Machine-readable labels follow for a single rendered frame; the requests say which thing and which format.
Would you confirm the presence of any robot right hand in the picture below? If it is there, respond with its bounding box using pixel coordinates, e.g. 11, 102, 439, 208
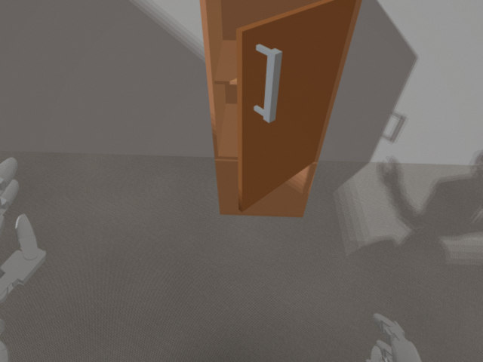
366, 313, 422, 362

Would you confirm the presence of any robot left hand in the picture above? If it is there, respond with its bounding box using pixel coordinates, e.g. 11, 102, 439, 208
0, 158, 46, 304

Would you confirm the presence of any cupboard door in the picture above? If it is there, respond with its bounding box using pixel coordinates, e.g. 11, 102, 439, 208
236, 0, 356, 212

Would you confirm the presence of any handle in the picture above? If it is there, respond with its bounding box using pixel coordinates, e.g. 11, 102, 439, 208
254, 44, 282, 123

